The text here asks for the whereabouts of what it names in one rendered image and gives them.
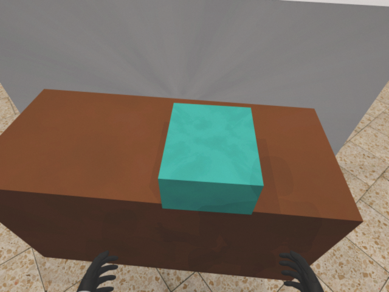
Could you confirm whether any left robot hand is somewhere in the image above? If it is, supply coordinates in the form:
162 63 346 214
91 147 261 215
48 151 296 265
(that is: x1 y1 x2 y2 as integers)
77 251 119 292

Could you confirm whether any pedestal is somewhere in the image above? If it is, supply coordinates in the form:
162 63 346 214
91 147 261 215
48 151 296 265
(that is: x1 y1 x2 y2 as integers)
0 89 363 281

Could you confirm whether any right robot hand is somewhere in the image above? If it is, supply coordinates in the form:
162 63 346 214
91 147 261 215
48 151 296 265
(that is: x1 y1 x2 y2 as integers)
279 251 324 292

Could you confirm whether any carton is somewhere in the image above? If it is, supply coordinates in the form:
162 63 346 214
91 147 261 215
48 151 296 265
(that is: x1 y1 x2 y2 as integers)
158 103 264 215

